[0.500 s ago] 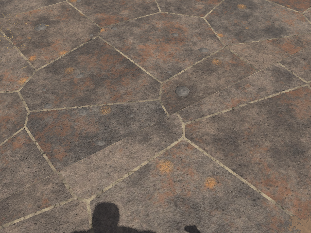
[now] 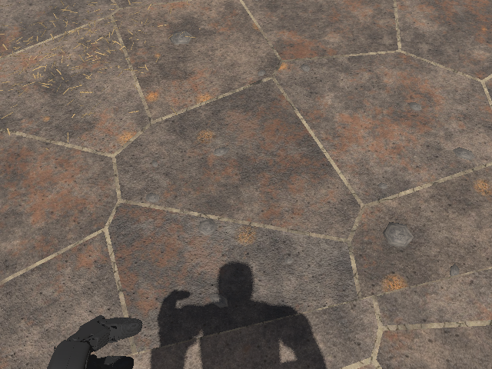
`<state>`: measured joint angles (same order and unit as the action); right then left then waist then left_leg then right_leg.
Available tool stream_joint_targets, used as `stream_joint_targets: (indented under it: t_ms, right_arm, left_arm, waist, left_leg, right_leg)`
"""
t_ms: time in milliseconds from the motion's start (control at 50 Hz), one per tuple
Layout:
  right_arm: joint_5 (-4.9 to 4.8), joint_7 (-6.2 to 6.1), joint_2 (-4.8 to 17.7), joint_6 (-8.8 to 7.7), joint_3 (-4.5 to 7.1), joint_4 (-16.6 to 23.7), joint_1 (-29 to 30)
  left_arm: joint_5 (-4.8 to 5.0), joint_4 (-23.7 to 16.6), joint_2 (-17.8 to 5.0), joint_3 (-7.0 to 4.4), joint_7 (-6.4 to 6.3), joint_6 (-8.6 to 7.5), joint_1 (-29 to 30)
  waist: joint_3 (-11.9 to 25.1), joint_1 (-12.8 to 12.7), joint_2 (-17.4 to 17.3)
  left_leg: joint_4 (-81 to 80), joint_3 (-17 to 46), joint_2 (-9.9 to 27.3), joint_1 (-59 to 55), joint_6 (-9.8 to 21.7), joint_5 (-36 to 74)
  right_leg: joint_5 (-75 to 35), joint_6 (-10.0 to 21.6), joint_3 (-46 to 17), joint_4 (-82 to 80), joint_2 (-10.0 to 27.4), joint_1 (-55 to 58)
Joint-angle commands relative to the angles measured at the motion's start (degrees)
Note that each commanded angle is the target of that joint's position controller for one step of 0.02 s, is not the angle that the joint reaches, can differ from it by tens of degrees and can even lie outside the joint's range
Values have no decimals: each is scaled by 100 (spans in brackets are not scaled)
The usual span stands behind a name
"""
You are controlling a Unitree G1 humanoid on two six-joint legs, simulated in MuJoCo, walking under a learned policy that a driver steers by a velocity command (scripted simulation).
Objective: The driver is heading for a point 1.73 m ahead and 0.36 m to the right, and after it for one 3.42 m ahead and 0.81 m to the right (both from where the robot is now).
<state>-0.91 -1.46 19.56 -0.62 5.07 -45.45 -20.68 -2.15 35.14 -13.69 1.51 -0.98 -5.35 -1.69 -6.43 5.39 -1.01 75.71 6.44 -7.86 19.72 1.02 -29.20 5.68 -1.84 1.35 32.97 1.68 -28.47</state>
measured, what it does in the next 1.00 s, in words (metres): walks ahead, turning right: left foot, then right foot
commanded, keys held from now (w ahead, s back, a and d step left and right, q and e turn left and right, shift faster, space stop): shift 0.06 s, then e+shift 0.72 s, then shift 0.04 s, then q+shift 0.18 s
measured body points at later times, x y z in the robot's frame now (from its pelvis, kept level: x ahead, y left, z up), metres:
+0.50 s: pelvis +0.12 +0.01 +0.02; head +0.15 +0.02 +0.47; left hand +0.23 +0.28 -0.11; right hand +0.27 -0.25 -0.07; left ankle +0.20 +0.11 -0.72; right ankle +0.09 -0.10 -0.64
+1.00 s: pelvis +0.11 -0.03 +0.02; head +0.11 -0.05 +0.47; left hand +0.36 +0.13 -0.06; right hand +0.05 -0.32 -0.11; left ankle +0.19 +0.08 -0.68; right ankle +0.08 -0.10 -0.72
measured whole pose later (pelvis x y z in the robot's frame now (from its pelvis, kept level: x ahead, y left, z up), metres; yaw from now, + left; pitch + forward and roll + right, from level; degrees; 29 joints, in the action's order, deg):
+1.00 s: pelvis +0.11 -0.03 +0.02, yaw -27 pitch +0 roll +1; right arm 0.7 -0.2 16.9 4.9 2.9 -42.9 -15.5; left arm -1.5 37.1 -14.1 -1.6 -0.5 2.7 -10.6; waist -1.2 1.0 -2.0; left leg 48.0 0.2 0.7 24.7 -1.7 -20.0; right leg 11.9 5.1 -4.3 25.0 -6.3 -12.4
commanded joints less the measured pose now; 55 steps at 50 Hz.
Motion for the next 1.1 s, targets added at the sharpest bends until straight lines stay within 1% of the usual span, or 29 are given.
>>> stream_joint_targets:
  t_ms: [20, 60, 100, 160, 200, 260, 280, 300, 320, 340, 360, 380, 400, 460, 540, 600, 620, 640, 660, 680, 700, 740, 780, 800, 840, 880, 960, 1020, 1100]
  right_arm:
    - [220, 173, 276, 133, 40, 614, 149]
    - [284, 247, -70, 296, -44, 749, 98]
    - [324, 259, -168, 334, -106, 869, 188]
    - [264, 295, -270, 319, -268, 826, 234]
    - [259, 291, -192, 299, -318, 844, 554]
    - [302, 182, 35, 132, -316, 883, 740]
    - [349, 130, 236, 36, -288, 900, 695]
    - [392, 65, 647, -23, -240, 1067, 542]
    - [200, 8, 934, 76, -115, 1119, 522]
    - [75, -52, 721, 147, -129, 1156, 516]
    - [100, -92, 383, 168, -240, 1153, 844]
    - [150, -120, 155, 190, -309, 1195, 1275]
    - [185, -146, 91, 176, -323, 1228, 1478]
    - [257, -156, -63, 106, -315, 1235, 1524]
    - [289, -119, 83, 54, -192, 1157, 1469]
    - [292, -21, 320, 80, -58, 1098, 1287]
    - [260, 23, 392, 103, -20, 1114, 1300]
    - [218, 65, 415, 137, 16, 1096, 1233]
    - [202, 113, 330, 197, 37, 1008, 939]
    - [158, 121, -137, 287, -97, 1403, 908]
    - [278, 34, 70, 361, -106, 1607, 1833]
    - [167, -6, 96, 323, -107, 1475, 1614]
    - [310, -4, 273, 266, -46, 1205, 1242]
    - [318, 25, 314, 282, -29, 1092, 1077]
    - [255, 52, 236, 333, -54, 967, 914]
    - [191, 63, 163, 393, -97, 873, 876]
    - [161, 133, -63, 473, -222, 676, 864]
    - [100, 183, 232, 465, -139, 727, 911]
    - [42, 222, 141, 352, -149, 764, 638]
  left_arm:
    - [41, 81, -462, -242, -95, 49, -1536]
    - [115, 292, -598, -323, -60, 10, -1587]
    - [54, 410, -711, -355, 2, -55, -1505]
    - [93, 500, -682, -321, 141, -43, -1059]
    - [180, 602, -803, -370, 197, 34, -1175]
    - [249, 635, -1161, -549, 191, 239, -1386]
    - [218, 653, -1076, -558, 181, 293, -1680]
    - [221, 503, -660, -483, 173, 332, -2143]
    - [247, 507, -511, -458, 56, 458, -2629]
    - [138, 558, -918, -569, 4, 608, -2420]
    - [134, 529, -946, -632, -10, 709, -2163]
    - [152, 558, -936, -674, -7, 781, -2157]
    - [152, 568, -933, -704, 17, 866, -2199]
    - [181, 460, -811, -739, 77, 1013, -2054]
    - [204, 100, -540, -643, 268, 1083, -1556]
    - [247, -90, -649, -663, 346, 1084, -1389]
    - [267, -108, -632, -668, 363, 1073, -1467]
    - [257, -48, -670, -692, 363, 1046, -1657]
    - [177, 22, -911, -756, 323, 984, -1818]
    - [139, -193, -1906, -956, 248, 934, -1819]
    - [83, -223, -1979, -1053, 182, 924, -2130]
    - [90, -234, -1643, -940, 69, 941, -1510]
    - [171, -381, -1367, -861, 45, 939, -944]
    - [202, -379, -1245, -811, 70, 924, -956]
    - [217, -296, -1115, -758, 88, 864, -1100]
    - [172, -222, -965, -685, 64, 823, -1201]
    - [45, -51, -511, -417, 25, 730, -1109]
    - [8, 80, -991, -531, -22, 735, -1155]
    - [103, 144, -1037, -570, -106, 772, -1051]
  waist:
    - [1654, -807, 823]
    - [1290, -500, 805]
    - [1296, -324, 749]
    - [1354, -69, 939]
    - [1212, -168, 1060]
    - [920, -193, 667]
    - [924, -284, 288]
    - [1394, -463, -858]
    - [1845, -452, -1714]
    - [1790, -282, -1215]
    - [1307, -465, -869]
    - [1010, -712, -797]
    - [924, -812, -936]
    - [1019, -839, -675]
    - [1028, -707, -866]
    - [1138, -578, -970]
    - [1169, -651, -867]
    - [1178, -765, -583]
    - [855, -803, 337]
    - [524, -654, 2298]
    - [530, -1194, 1383]
    - [408, -720, 942]
    - [703, -509, 909]
    - [937, -494, 768]
    - [1140, -526, 591]
    - [1131, -627, 671]
    - [935, -715, 734]
    - [617, -791, 824]
    - [733, -633, 519]
  left_leg:
    - [351, -106, 604, 2075, -254, 269]
    - [-181, -103, 636, 1699, -254, 331]
    - [-770, -36, 515, 1371, -165, 666]
    - [-2714, -319, 539, -8, -43, 1918]
    - [-3365, -532, 544, -462, -78, 2396]
    - [-4659, -519, 568, -1007, 2, 2770]
    - [-4937, -267, 960, -1343, 97, 3301]
    - [-4885, 1015, 2585, -2003, 376, 5259]
    - [-5063, 1540, 3449, -1982, 1137, 5868]
    - [-5349, 1488, 3253, -1665, 1385, 5005]
    - [-5587, 1097, 2910, -1272, 1264, 4134]
    - [-5761, 674, 2606, -958, 1081, 3665]
    - [-5856, 317, 2484, -721, 1052, 3648]
    - [-5854, -243, 2440, -615, 1101, 3528]
    - [-5695, -694, 2540, -624, 946, 2857]
    - [-5377, -876, 2730, -658, 778, 2652]
    - [-5124, -1028, 2745, -563, 624, 2472]
    - [-4651, -1285, 2631, -247, 322, 1987]
    - [-3697, -1652, 2266, 409, -119, 1025]
    - [-2160, -1919, 1216, 2139, -685, -1011]
    - [-1324, -741, 1012, 2328, -622, -948]
    - [-1160, -358, 1138, 2232, -490, 315]
    - [-954, -448, 1012, 1921, -450, 1009]
    - [-850, -464, 951, 1780, -448, 1088]
    - [-1042, -494, 916, 1675, -465, 1118]
    - [-1462, -558, 944, 1590, -443, 1100]
    - [-2899, -547, 995, 384, -263, 990]
    - [-3182, -663, 681, 139, -87, 523]
    - [-3502, -799, 668, 68, 96, 227]
  right_leg:
    - [-4073, 1293, -1462, -700, 1717, 3252]
    - [-3966, 1382, -1182, -1063, 1668, 2278]
    - [-4293, 1460, -994, -1211, 1611, 1725]
    - [-3617, 1100, -209, -1396, 977, 771]
    - [-2897, 1013, -392, -1429, 793, 727]
    - [-1615, 767, -801, -826, 594, 748]
    - [-796, 574, -842, -393, 347, 602]
    - [1581, 316, -511, 742, -155, 168]
    - [3447, 285, -60, 2180, -633, -142]
    - [3308, 303, -272, 3023, -499, -329]
    - [2874, 280, -319, 3296, -353, -469]
    - [2510, 199, -284, 3356, -233, -413]
    - [2266, 103, -206, 3474, -194, -248]
    - [1896, -30, -70, 3555, -165, -31]
    - [1774, 79, -3, 2044, 54, 496]
    - [1941, 253, 332, 1120, -80, 1047]
    - [1704, 325, 467, 646, -150, 1344]
    - [1331, 421, 452, -21, -269, 1843]
    - [962, 550, -388, -987, -41, 2128]
    - [-632, 1206, -3309, -1526, 1788, 2212]
    - [-1367, 1754, -3450, -1590, 1854, 1843]
    - [-428, 1561, -2514, -1522, 1185, 1627]
    - [-1025, 1376, -2043, -1292, 663, 1675]
    - [-1369, 1360, -1935, -1215, 643, 1802]
    - [-1527, 1336, -1846, -1187, 639, 2082]
    - [-1477, 1342, -1783, -1273, 684, 2323]
    - [-642, 1272, -1454, -1584, 773, 1883]
    - [-602, 1390, -1485, -1432, 971, 1723]
    - [-1974, 1507, -1464, -910, 1268, 2143]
